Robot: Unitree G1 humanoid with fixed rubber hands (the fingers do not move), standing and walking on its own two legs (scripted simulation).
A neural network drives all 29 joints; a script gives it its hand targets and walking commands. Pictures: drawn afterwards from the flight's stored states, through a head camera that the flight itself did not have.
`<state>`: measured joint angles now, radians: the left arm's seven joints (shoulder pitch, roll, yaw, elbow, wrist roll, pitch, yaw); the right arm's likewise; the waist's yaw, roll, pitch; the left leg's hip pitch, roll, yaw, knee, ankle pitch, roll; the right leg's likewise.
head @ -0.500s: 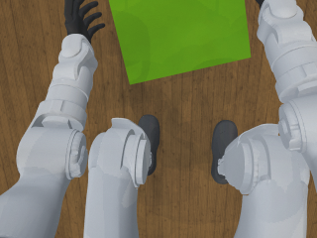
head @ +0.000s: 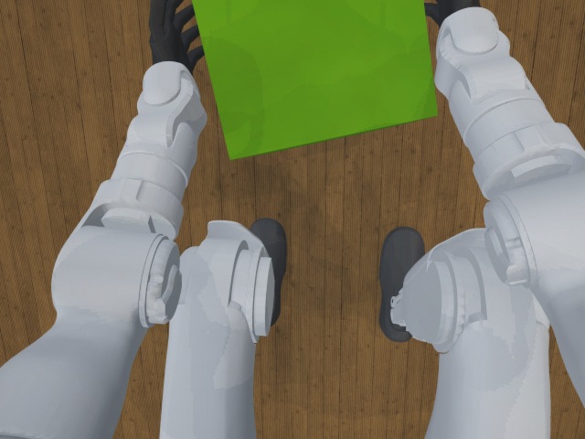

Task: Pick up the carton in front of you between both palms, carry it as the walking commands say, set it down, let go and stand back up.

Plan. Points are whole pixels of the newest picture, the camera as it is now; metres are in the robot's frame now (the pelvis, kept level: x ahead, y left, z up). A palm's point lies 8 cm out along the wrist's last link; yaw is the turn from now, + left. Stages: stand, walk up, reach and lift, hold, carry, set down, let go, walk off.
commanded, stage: reach and lift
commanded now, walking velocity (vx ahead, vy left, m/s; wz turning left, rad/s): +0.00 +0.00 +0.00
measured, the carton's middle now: (315, 61) +0.51 +0.02 -0.25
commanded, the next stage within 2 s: none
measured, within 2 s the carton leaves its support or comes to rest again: leaves its support in 0.26 s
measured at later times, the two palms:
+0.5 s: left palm (149, 53) +0.48 +0.15 -0.06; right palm out of the picture +0.51 -0.15 -0.06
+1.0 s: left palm out of the picture +0.46 +0.16 +0.10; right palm out of the picture +0.48 -0.14 +0.09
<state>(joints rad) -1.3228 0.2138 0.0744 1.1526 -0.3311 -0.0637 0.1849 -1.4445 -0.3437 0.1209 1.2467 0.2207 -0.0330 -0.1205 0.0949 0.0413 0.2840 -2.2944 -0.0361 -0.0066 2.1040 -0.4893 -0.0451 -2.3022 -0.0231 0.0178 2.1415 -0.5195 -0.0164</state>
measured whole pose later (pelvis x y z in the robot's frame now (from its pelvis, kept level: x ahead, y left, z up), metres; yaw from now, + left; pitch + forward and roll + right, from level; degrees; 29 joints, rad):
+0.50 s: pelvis +0.00 +0.01 +0.03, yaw -4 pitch +37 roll +2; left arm -0.98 0.05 0.36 0.75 -0.11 0.20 0.17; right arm -1.15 -0.19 -0.10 0.95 0.05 0.21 -0.11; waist 0.06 0.01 0.02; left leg -2.16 -0.04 -0.02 2.06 -0.55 -0.05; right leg -2.19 0.04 0.04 2.06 -0.52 0.02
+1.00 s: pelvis +0.04 +0.00 +0.15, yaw -2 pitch +39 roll +1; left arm -0.73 -0.06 0.41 0.54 0.07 0.33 0.10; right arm -0.80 0.00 -0.28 0.66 -0.12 0.32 -0.08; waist 0.06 0.00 -0.22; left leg -1.82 -0.07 -0.06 1.67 -0.53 -0.05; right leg -1.82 0.06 0.04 1.69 -0.54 0.02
